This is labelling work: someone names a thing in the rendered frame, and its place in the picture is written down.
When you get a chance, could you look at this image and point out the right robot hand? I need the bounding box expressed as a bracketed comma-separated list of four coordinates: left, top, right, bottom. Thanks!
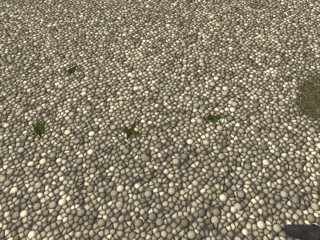
[284, 224, 320, 240]

